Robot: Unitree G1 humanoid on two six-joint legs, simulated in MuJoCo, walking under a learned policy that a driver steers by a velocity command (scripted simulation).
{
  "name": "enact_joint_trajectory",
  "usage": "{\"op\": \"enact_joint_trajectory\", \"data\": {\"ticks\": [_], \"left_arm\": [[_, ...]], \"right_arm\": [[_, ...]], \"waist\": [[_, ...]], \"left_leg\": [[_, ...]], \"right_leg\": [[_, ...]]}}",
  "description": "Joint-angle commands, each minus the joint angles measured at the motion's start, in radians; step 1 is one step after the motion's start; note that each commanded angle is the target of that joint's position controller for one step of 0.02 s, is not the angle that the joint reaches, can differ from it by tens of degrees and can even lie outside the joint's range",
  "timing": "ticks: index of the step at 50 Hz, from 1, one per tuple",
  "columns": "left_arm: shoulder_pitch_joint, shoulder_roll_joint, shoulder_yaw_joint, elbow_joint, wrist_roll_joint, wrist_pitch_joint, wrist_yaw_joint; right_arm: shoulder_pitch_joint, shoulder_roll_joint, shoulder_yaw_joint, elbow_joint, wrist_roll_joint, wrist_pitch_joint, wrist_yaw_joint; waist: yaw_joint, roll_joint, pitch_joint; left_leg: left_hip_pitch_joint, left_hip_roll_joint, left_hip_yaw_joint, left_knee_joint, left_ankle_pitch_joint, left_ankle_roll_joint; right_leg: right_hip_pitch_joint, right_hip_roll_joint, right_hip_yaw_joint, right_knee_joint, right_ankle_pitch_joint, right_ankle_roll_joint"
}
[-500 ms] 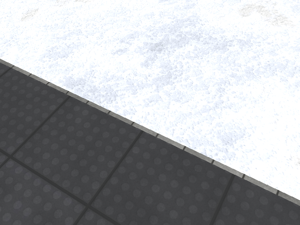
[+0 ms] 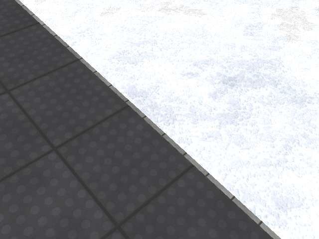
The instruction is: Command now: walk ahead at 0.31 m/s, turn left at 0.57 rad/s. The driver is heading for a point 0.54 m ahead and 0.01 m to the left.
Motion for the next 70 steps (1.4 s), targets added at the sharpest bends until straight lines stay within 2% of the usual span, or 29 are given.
{"op": "enact_joint_trajectory", "data": {"ticks": [1,9,11,12,13,14,15,16,19,26,29,32,34,35,36,37,38,39,40,41,44,48,52,55,57,58,60,63,70], "left_arm": [[-0.127,0.048,0.004,-0.077,-0.002,-0.042,-0.013],[-0.109,0.085,-0.002,-0.089,-0.024,-0.081,-0.034],[0.003,0.094,0.004,-0.05,-0.014,-0.091,-0.033],[0.101,0.118,0.012,-0.024,-0.005,-0.094,-0.028],[0.237,0.169,0.021,0.0,0.011,-0.093,-0.023],[0.309,0.26,0.044,0.038,0.016,-0.083,-0.033],[0.252,0.168,0.022,0.015,-0.003,-0.086,-0.04],[0.218,0.108,0.006,0.002,-0.008,-0.085,-0.039],[0.173,0.061,-0.018,-0.006,0.007,-0.077,-0.031],[0.253,0.117,-0.014,0.028,-0.013,-0.063,-0.016],[0.312,0.127,-0.016,0.048,-0.022,-0.054,-0.017],[0.324,0.143,-0.013,0.06,-0.027,-0.039,-0.013],[0.307,0.152,-0.013,0.057,-0.026,-0.028,-0.009],[0.302,0.133,-0.023,0.044,-0.013,-0.026,-0.006],[0.388,0.028,-0.056,0.009,0.013,-0.037,-0.01],[0.44,0.008,-0.068,0.038,0.005,-0.055,-0.018],[0.372,0.117,-0.036,0.027,-0.023,-0.061,-0.021],[0.299,0.116,-0.036,0.006,-0.031,-0.06,-0.019],[0.265,0.098,-0.036,0.005,-0.019,-0.052,-0.013],[0.273,0.082,-0.033,0.008,-0.005,-0.037,-0.006],[0.328,0.029,-0.042,0.029,-0.001,0.003,0.0],[0.208,0.006,-0.055,-0.01,0.018,0.01,0.001],[0.12,0.042,-0.046,-0.033,0.012,0.02,-0.001],[0.12,0.049,-0.039,-0.031,0.024,0.021,-0.001],[0.109,0.133,-0.022,-0.04,0.029,0.02,0.012],[0.078,0.128,-0.025,-0.036,0.021,0.026,0.017],[0.028,0.036,-0.042,-0.036,0.008,0.034,0.002],[0.038,0.054,-0.04,-0.009,0.01,0.021,-0.005],[0.025,0.047,-0.041,0.045,0.005,0.023,0.003]], "right_arm": [[0.005,-0.193,-0.049,-0.055,0.005,-0.025,-0.009],[0.01,-0.194,-0.051,-0.062,0.011,-0.013,0.007],[0.0,-0.143,-0.033,-0.066,0.008,-0.01,0.007],[-0.002,-0.094,-0.016,-0.068,0.002,-0.013,0.007],[0.007,-0.021,0.007,-0.079,-0.013,-0.019,0.008],[0.047,-0.042,0.002,-0.128,0.023,-0.035,0.007],[0.043,-0.146,-0.019,-0.102,0.031,-0.045,0.004],[-0.001,-0.166,-0.025,-0.096,0.027,-0.048,0.008],[-0.063,-0.117,-0.017,-0.113,0.005,-0.057,0.021],[-0.248,-0.03,0.024,-0.19,-0.001,-0.064,0.045],[-0.311,-0.043,0.024,-0.213,0.009,-0.063,0.058],[-0.31,-0.078,0.012,-0.227,0.011,-0.062,0.068],[-0.134,-0.136,-0.021,-0.178,0.004,-0.058,0.062],[0.018,-0.181,-0.042,-0.136,-0.004,-0.054,0.053],[0.133,-0.284,-0.06,-0.123,-0.039,-0.047,0.042],[0.139,-0.25,-0.046,-0.112,-0.027,-0.042,0.048],[0.066,-0.185,-0.022,-0.125,-0.022,-0.042,0.053],[-0.009,-0.15,-0.01,-0.13,-0.017,-0.044,0.053],[-0.067,-0.118,0.001,-0.126,-0.016,-0.048,0.059],[-0.107,-0.099,0.007,-0.126,-0.024,-0.054,0.061],[-0.166,-0.096,0.005,-0.101,-0.035,-0.069,0.061],[-0.17,-0.116,0.005,-0.054,-0.034,-0.059,0.04],[-0.136,-0.131,0.006,0.005,-0.031,-0.039,0.036],[-0.149,-0.108,0.017,0.034,-0.011,-0.026,0.035],[-0.034,-0.066,0.031,0.064,-0.037,-0.03,0.034],[0.048,-0.046,0.034,0.084,-0.04,-0.029,0.03],[-0.04,-0.086,0.031,0.087,-0.028,-0.006,0.015],[-0.06,-0.098,0.026,0.097,-0.025,0.02,0.006],[-0.061,-0.088,0.023,0.15,-0.016,0.025,0.003]], "waist": [[-0.019,0.151,-0.021],[-0.014,0.172,-0.006],[0.041,0.165,-0.038],[0.083,0.135,-0.076],[0.118,-0.041,-0.148],[0.087,-0.316,-0.14],[0.092,-0.179,-0.041],[0.092,-0.135,0.025],[0.062,-0.082,0.049],[0.103,-0.066,0.051],[0.117,-0.069,0.062],[0.076,-0.077,0.057],[-0.036,-0.073,-0.057],[-0.107,-0.053,-0.152],[-0.089,0.17,-0.334],[-0.068,0.304,-0.464],[-0.065,0.202,-0.328],[-0.039,0.151,-0.199],[-0.008,0.083,-0.123],[0.03,0.086,-0.085],[0.09,0.108,-0.088],[0.072,0.113,-0.095],[0.041,0.1,-0.082],[0.067,0.086,-0.057],[0.006,-0.043,-0.079],[-0.049,-0.138,-0.103],[-0.003,-0.082,-0.057],[0.009,-0.047,-0.063],[0.016,0.009,-0.083]], "left_leg": [[0.158,0.212,-0.284,-0.177,-0.161,0.158],[0.033,0.192,-0.371,-0.104,-0.195,0.15],[-0.017,0.147,-0.341,-0.014,-0.175,0.116],[-0.097,0.105,-0.295,0.099,-0.185,0.083],[-0.23,0.006,-0.162,0.412,-0.294,0.026],[-0.521,-0.068,-0.084,0.649,-0.428,0.001],[-0.613,0.002,-0.125,0.778,-0.38,0.0],[-0.644,0.027,-0.121,0.805,-0.283,0.004],[-0.578,0.1,-0.071,0.726,-0.125,-0.008],[-0.436,0.101,0.071,0.332,0.127,-0.058],[-0.366,0.075,0.088,0.232,0.188,-0.044],[-0.308,0.056,0.084,0.173,0.136,0.0],[-0.038,0.005,0.126,0.138,0.126,0.049],[0.203,0.045,0.087,0.148,0.173,0.079],[0.605,0.33,-0.29,0.172,0.265,0.208],[0.643,0.464,-0.613,0.023,0.345,0.312],[0.518,0.416,-0.479,0.023,0.422,0.27],[0.371,0.37,-0.311,0.024,0.548,0.238],[0.24,0.312,-0.204,0.001,0.624,0.209],[0.138,0.282,-0.138,-0.035,0.669,0.193],[-0.015,0.255,-0.019,-0.096,0.712,0.208],[-0.042,0.213,0.07,-0.106,0.668,0.174],[-0.011,0.237,0.031,-0.107,0.468,0.17],[-0.019,0.206,0.015,-0.037,0.249,0.122],[-0.068,0.091,0.057,0.061,0.02,0.025],[-0.091,0.042,0.086,0.056,-0.102,-0.012],[-0.024,0.047,0.096,0.032,-0.074,-0.028],[0.0,0.063,0.082,0.038,0.02,-0.018],[0.045,0.073,0.086,0.062,0.152,-0.031]], "right_leg": [[-0.121,0.001,0.027,-0.166,0.072,0.013],[0.129,0.028,0.023,-0.37,0.065,0.002],[0.3,0.017,-0.004,-0.435,0.111,-0.023],[0.446,-0.051,0.049,-0.44,0.083,-0.054],[0.621,-0.224,0.249,-0.482,-0.029,-0.119],[0.731,-0.382,0.673,-0.603,-0.336,-0.266],[0.678,-0.371,0.665,-0.627,-0.46,-0.274],[0.632,-0.317,0.537,-0.622,-0.388,-0.236],[0.508,-0.242,0.328,-0.653,-0.099,-0.207],[0.422,-0.174,0.082,-0.697,0.263,-0.202],[0.442,-0.203,0.066,-0.695,0.288,-0.196],[0.525,-0.243,0.053,-0.633,0.446,-0.17],[0.514,-0.208,-0.006,-0.413,0.747,-0.136],[0.398,-0.156,-0.035,-0.202,0.703,-0.097],[0.049,-0.032,-0.078,0.202,0.279,-0.028],[-0.073,0.068,0.036,0.42,-0.368,-0.007],[-0.131,0.006,0.08,0.505,-0.36,-0.015],[-0.148,-0.037,0.042,0.482,-0.303,-0.018],[-0.124,-0.069,0.022,0.412,-0.252,-0.012],[-0.068,-0.094,0.021,0.361,-0.204,-0.01],[0.073,-0.092,0.008,0.242,-0.114,0.022],[0.141,-0.087,-0.008,-0.054,0.083,0.026],[0.178,-0.07,0.001,-0.181,0.127,0.009],[0.269,-0.051,-0.014,-0.349,0.176,-0.027],[0.418,-0.149,0.082,-0.397,0.525,-0.071],[0.434,-0.187,0.127,-0.379,0.49,-0.138],[0.321,-0.12,0.094,-0.403,0.27,-0.111],[0.338,-0.084,0.053,-0.373,0.34,-0.083],[0.382,-0.068,0.031,-0.332,0.464,-0.098]]}}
